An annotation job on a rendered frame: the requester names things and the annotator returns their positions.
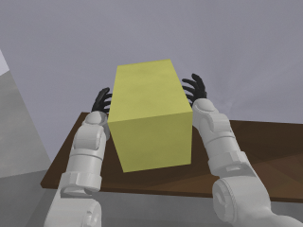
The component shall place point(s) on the robot left forearm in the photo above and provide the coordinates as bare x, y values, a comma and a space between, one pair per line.
82, 175

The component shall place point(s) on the robot right forearm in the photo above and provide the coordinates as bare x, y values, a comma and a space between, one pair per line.
225, 156

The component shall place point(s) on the table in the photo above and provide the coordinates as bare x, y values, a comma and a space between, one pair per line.
273, 149

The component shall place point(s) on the carton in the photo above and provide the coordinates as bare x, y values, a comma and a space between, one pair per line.
150, 118

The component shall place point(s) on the robot left hand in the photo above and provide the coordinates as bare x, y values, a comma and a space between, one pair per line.
100, 103

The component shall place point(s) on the right robot upper arm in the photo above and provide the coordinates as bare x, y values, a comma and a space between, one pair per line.
243, 201

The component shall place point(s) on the left robot upper arm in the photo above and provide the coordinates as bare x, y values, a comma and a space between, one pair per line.
74, 212

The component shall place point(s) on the robot right hand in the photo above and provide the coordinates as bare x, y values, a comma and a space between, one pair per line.
198, 91

